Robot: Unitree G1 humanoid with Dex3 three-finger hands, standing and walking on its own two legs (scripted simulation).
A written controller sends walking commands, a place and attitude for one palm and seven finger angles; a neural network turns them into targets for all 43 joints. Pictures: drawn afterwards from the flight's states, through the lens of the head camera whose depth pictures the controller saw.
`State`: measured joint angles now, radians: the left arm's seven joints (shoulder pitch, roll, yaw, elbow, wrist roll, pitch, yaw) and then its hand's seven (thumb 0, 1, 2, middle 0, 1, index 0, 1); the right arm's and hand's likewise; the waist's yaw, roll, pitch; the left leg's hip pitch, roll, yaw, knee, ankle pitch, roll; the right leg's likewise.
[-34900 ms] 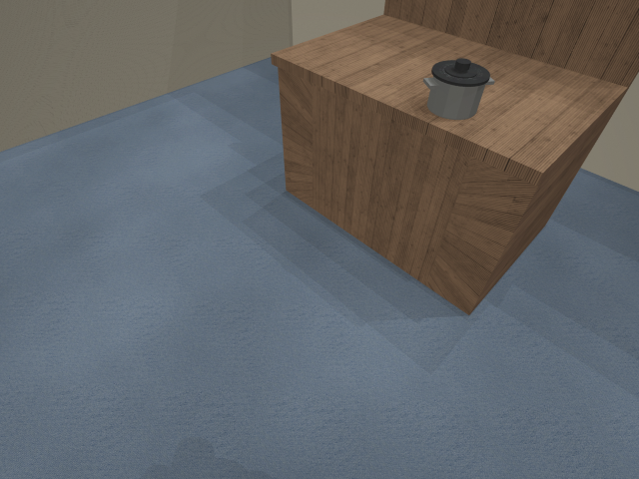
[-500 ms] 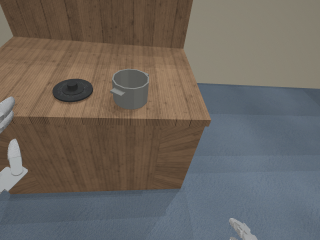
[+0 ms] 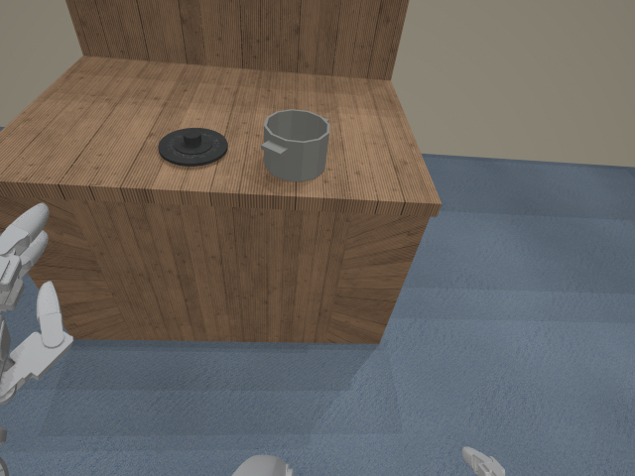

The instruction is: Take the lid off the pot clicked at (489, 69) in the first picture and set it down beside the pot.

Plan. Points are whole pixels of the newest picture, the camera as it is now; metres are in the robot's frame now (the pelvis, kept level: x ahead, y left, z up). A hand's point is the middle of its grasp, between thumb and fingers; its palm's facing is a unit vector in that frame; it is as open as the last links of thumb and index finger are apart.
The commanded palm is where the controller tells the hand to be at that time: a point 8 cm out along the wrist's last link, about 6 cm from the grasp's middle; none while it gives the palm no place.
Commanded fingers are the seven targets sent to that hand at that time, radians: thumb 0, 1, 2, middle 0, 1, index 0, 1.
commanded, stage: stop stepping back and stand still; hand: left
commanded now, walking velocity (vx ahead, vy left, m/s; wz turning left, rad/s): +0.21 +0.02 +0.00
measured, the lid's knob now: (192, 137) +0.82 +0.38 -0.02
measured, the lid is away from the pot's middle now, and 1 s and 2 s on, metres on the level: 0.25 0.25 0.25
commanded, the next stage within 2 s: let the arm hang, fingers relaxed in 1.68 s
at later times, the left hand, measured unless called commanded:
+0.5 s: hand out of the picture +0.12 +0.18 -0.13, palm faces -0.11 -0.99 -0.02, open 7.4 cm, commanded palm none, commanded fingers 0.00 0.90 0.90 -0.20 -0.30 -0.20 -0.30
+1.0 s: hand out of the picture +0.16 +0.18 -0.15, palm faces +0.11 -0.98 -0.17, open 7.3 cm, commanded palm none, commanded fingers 0.00 0.90 0.90 -0.20 -0.30 -0.20 -0.30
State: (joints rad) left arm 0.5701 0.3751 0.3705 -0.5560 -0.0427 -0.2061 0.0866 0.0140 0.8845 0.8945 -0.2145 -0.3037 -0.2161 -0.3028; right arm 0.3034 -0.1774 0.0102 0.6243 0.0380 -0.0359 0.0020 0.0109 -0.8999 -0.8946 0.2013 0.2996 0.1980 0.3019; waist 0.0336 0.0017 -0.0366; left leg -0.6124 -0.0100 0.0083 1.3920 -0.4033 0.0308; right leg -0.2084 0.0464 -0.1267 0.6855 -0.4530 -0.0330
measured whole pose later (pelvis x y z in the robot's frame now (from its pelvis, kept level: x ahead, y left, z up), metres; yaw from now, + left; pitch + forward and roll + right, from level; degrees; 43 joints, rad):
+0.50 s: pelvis -0.01 +0.04 +0.03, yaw +2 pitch +2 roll -1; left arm 0.23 0.19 -0.01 0.67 0.04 0.11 -0.05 0.02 0.91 0.89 -0.20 -0.30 -0.20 -0.30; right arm 0.46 -0.16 0.01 0.82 -0.03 -0.02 -0.02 0.01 -0.90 -0.89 0.20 0.30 0.20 0.30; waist -0.09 -0.11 0.01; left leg -0.25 -0.04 0.00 0.54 -0.33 0.07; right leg -0.78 -0.01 0.08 1.36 -0.17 0.06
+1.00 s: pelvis +0.10 +0.00 +0.02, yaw +4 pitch +0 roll +0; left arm 0.20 0.17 0.04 1.00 0.00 0.02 0.03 0.00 0.92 0.89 -0.20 -0.30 -0.20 -0.30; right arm 0.30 -0.13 -0.04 0.98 -0.02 -0.01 -0.05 0.01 -0.94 -0.89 0.20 0.30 0.20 0.30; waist -0.02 -0.03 0.02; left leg -0.23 -0.01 0.06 0.61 -0.39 0.03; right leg -0.24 -0.02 -0.02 0.61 -0.33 0.00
